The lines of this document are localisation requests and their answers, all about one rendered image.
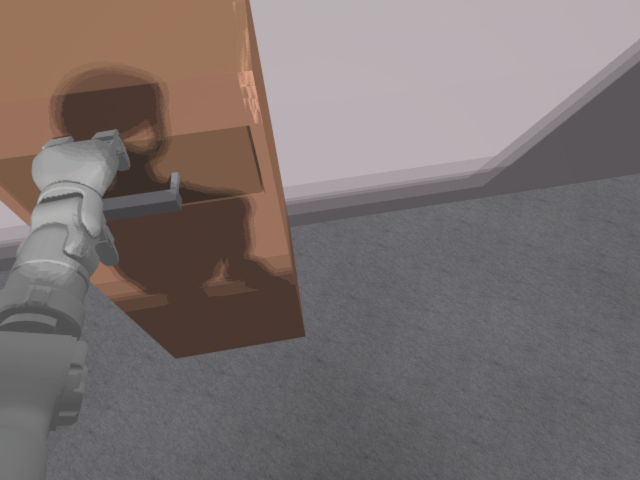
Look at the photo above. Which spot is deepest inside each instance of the drawer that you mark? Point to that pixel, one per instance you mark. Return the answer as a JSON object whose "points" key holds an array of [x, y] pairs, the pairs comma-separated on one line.
{"points": [[212, 164]]}

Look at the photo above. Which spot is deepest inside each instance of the cabinet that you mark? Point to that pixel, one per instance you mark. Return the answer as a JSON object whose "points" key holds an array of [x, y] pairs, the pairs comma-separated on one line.
{"points": [[220, 274]]}

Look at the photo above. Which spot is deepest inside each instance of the handle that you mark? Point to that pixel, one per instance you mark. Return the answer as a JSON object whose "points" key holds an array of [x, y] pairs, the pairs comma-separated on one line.
{"points": [[144, 204]]}

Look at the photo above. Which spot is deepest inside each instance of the left robot forearm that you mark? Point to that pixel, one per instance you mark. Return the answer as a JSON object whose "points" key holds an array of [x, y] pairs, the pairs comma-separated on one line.
{"points": [[47, 284]]}

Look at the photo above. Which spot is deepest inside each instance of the robot left hand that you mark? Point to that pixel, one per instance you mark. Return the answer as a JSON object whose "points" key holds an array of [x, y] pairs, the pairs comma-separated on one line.
{"points": [[92, 163]]}

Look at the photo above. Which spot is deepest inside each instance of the robot left upper arm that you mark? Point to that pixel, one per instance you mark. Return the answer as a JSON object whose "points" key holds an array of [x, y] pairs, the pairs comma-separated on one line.
{"points": [[42, 382]]}

